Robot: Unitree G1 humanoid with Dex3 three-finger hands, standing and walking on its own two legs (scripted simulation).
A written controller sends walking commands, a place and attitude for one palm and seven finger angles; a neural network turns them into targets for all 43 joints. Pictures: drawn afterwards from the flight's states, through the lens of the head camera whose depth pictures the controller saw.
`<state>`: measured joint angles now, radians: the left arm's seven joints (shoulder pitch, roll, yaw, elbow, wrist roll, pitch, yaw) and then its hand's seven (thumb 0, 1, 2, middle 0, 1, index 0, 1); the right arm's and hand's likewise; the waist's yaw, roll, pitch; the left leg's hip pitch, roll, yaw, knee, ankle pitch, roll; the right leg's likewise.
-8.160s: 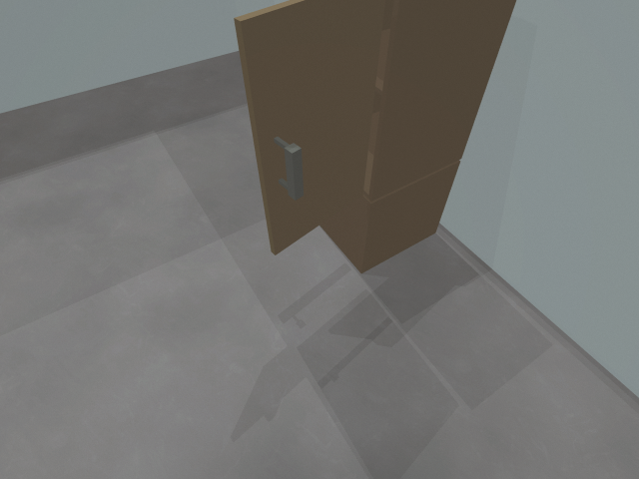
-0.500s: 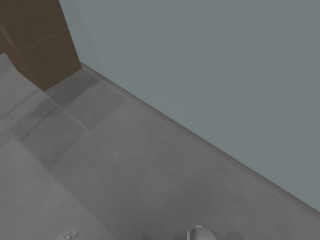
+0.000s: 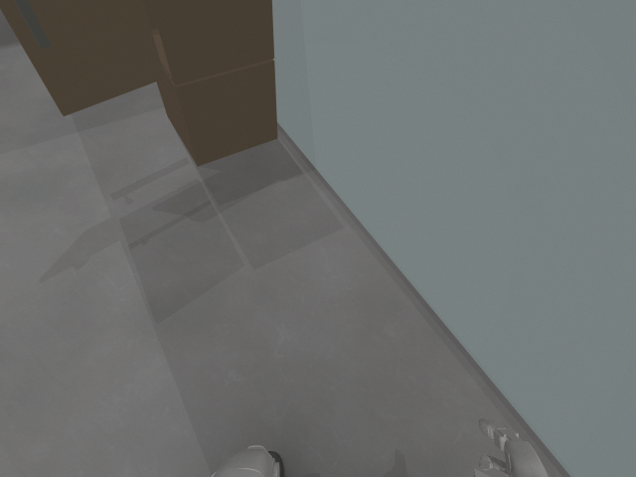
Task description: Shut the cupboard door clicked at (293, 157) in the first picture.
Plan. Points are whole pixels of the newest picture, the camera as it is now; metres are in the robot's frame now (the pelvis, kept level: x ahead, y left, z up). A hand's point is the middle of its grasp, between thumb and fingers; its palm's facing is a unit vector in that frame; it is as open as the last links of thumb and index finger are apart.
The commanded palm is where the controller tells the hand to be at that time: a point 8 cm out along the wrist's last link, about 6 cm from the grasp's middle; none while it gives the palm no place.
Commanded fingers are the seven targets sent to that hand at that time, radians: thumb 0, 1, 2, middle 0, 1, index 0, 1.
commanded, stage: walk to a spot facing it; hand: left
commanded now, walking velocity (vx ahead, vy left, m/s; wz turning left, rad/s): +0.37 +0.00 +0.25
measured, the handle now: (28, 16) +1.04 +0.84 -0.04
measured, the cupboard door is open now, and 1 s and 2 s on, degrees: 100 100 100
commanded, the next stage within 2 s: turn to face it in 1.16 s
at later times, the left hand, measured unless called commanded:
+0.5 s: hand (237, 333) +0.33 +0.17 -0.15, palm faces +0.11 -0.97 -0.20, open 7.4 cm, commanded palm none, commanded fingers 0.00 0.90 0.90 -0.20 -0.30 -0.20 -0.30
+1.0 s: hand (213, 288) +0.41 +0.23 -0.17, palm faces +0.30 -0.94 -0.15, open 7.4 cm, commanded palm none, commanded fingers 0.00 0.90 0.90 -0.20 -0.30 -0.20 -0.30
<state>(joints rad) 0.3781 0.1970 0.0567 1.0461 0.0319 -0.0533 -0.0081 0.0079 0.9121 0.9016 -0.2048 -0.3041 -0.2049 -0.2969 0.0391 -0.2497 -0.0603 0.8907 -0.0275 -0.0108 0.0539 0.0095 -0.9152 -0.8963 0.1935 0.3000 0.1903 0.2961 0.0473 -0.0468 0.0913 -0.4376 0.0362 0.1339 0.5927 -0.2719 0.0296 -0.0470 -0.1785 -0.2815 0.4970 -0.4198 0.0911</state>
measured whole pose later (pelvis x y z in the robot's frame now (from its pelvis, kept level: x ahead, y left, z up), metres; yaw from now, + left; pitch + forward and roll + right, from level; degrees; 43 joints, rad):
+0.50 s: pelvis +0.23 -0.03 +0.00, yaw +8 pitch +0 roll +0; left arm 0.13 0.18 0.05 0.95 0.03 -0.07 -0.02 0.00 0.91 0.90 -0.20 -0.30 -0.20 -0.30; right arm 0.34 -0.22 -0.06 1.10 -0.02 0.00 0.00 0.01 -0.92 -0.90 0.20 0.30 0.20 0.30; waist -0.03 0.02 0.07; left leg -0.31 0.02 0.00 1.05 -0.48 0.03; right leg -0.32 -0.07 -0.16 0.62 -0.29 -0.01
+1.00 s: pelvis +0.45 +0.06 +0.01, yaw +14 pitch +0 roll -1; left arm 0.28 0.18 0.06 1.06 0.04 -0.02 -0.02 0.01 0.91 0.90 -0.20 -0.30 -0.20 -0.30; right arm 0.20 -0.17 -0.05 1.00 -0.02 -0.06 -0.02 -0.01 -0.94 -0.89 0.20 0.30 0.20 0.30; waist 0.03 -0.03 0.05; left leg -0.27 -0.01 0.12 0.48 -0.22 0.08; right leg -0.53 -0.13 -0.05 1.14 -0.30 0.01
